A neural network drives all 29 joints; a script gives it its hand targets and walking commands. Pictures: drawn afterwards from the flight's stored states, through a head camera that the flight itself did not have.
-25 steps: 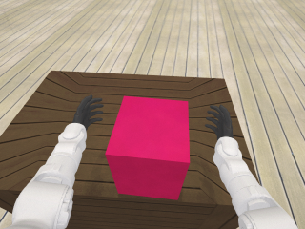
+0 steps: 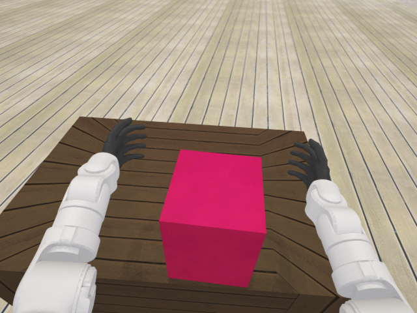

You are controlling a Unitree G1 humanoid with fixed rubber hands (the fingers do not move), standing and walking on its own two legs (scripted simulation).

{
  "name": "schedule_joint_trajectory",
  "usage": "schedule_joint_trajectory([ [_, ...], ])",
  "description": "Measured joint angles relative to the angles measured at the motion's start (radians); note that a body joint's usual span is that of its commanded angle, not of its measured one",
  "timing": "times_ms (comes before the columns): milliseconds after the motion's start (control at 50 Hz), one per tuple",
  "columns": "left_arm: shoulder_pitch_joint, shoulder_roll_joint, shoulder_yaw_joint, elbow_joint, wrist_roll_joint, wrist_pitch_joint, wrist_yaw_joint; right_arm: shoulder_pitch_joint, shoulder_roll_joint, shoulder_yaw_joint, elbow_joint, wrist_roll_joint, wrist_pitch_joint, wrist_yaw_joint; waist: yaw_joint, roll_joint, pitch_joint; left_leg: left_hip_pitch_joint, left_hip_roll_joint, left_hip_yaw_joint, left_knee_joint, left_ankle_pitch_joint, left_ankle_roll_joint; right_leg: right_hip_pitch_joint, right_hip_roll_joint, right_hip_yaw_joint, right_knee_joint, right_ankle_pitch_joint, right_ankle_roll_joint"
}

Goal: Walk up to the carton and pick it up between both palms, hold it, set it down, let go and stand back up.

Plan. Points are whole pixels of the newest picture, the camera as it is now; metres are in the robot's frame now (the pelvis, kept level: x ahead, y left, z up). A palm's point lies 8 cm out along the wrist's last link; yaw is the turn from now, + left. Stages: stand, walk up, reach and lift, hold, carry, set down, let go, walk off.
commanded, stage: set down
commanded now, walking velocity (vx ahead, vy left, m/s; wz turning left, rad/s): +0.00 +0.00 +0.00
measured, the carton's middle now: (213, 218) +0.39 -0.02 -0.06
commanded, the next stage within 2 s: none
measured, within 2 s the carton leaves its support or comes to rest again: neither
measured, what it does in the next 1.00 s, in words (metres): stands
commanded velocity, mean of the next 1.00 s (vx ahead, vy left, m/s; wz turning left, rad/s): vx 0.00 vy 0.00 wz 0.00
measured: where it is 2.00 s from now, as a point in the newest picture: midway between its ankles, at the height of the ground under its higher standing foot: outside the picture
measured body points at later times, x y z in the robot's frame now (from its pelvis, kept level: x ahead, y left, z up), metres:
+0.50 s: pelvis +0.03 +0.00 +0.00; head +0.03 +0.01 +0.45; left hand +0.34 +0.20 +0.06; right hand +0.29 -0.22 +0.06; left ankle +0.00 +0.13 -0.75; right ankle +0.05 -0.14 -0.75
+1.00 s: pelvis +0.03 +0.00 +0.00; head +0.02 +0.00 +0.45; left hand +0.28 +0.22 +0.01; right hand +0.24 -0.21 +0.01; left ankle +0.01 +0.13 -0.75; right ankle +0.05 -0.15 -0.75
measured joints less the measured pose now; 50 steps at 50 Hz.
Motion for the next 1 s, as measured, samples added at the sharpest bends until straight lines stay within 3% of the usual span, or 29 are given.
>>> schedule_joint_trajectory([
  [200, 0.220, -0.039, 0.003, -0.215, -0.012, -0.007, 0.013, 0.220, 0.052, -0.034, -0.212, -0.068, -0.034, 0.025, 0.010, 0.011, 0.034, 0.015, -0.011, -0.011, 0.006, -0.023, 0.009, 0.021, -0.011, -0.009, 0.007, -0.028, 0.010],
  [340, 0.404, -0.086, 0.036, -0.450, 0.048, 0.016, -0.007, 0.391, 0.035, -0.013, -0.319, -0.045, -0.098, 0.027, 0.022, 0.015, 0.063, 0.081, -0.003, -0.012, -0.015, -0.037, 0.005, 0.094, -0.002, -0.010, -0.032, -0.033, 0.009],
  [460, 0.566, -0.102, 0.035, -0.536, 0.042, -0.001, -0.011, 0.572, 0.035, -0.017, -0.454, -0.063, -0.131, 0.029, 0.030, 0.023, 0.082, 0.108, 0.001, -0.007, -0.023, -0.044, 0.003, 0.112, 0.002, -0.005, -0.027, -0.044, 0.005],
  [620, 0.651, -0.072, 0.008, -0.537, -0.012, -0.118, 0.008, 0.662, 0.058, -0.015, -0.537, -0.111, -0.156, 0.054, 0.061, 0.020, 0.066, 0.065, 0.002, 0.000, -0.025, -0.034, -0.001, 0.053, 0.005, 0.006, -0.001, -0.046, -0.001],
  [800, 0.735, -0.070, -0.013, -0.504, -0.021, -0.226, -0.017, 0.746, 0.101, 0.013, -0.482, -0.116, -0.239, 0.033, 0.065, 0.026, 0.054, 0.065, 0.001, -0.013, -0.022, -0.035, -0.003, 0.059, 0.005, -0.003, -0.002, -0.049, -0.002],
  [1000, 0.817, -0.064, -0.042, -0.435, -0.037, -0.340, -0.017, 0.800, 0.089, 0.013, -0.417, -0.136, -0.340, 0.044, 0.078, 0.046, 0.058, 0.069, -0.001, -0.012, 0.011, -0.056, 0.001, 0.063, 0.005, 0.003, 0.028, -0.068, 0.001],
])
